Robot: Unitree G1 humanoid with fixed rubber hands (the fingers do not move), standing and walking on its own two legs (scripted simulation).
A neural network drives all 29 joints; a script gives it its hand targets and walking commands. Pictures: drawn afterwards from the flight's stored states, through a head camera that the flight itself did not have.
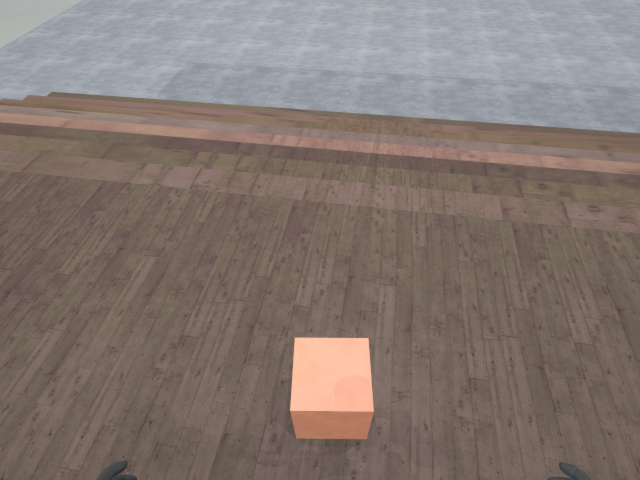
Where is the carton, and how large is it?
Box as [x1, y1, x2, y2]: [290, 338, 373, 438]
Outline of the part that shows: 295,338 290,412 296,437 366,438 373,412 368,339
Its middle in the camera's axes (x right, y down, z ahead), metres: +0.03 +0.44 +1.12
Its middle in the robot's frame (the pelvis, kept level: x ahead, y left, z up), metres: +0.47 +0.01 -0.66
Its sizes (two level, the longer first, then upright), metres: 0.210 0.200 0.250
